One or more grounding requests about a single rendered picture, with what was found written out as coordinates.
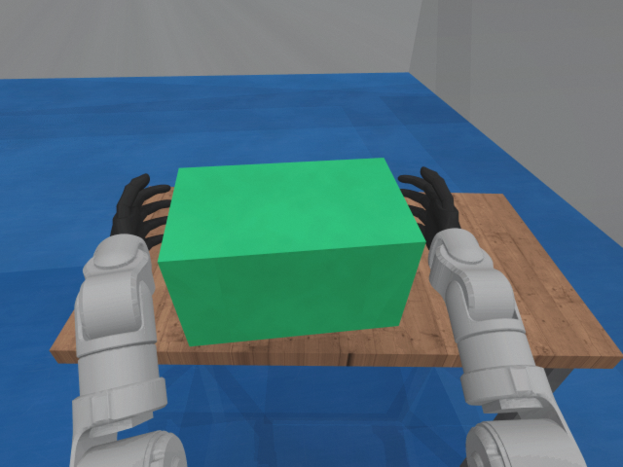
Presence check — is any left robot forearm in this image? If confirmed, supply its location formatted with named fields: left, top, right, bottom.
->
left=69, top=233, right=167, bottom=467

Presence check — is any robot right hand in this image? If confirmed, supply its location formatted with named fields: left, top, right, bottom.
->
left=398, top=166, right=461, bottom=250

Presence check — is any left robot upper arm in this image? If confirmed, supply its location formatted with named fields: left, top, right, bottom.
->
left=77, top=430, right=187, bottom=467

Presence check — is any carton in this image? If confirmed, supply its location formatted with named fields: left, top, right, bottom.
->
left=158, top=158, right=426, bottom=346

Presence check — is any right robot forearm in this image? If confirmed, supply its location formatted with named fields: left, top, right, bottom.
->
left=428, top=229, right=587, bottom=467

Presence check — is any right robot upper arm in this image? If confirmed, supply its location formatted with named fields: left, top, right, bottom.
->
left=465, top=418, right=584, bottom=467

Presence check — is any table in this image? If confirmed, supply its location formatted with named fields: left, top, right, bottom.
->
left=50, top=186, right=623, bottom=467

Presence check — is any robot left hand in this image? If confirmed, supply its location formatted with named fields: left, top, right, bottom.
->
left=110, top=173, right=171, bottom=250

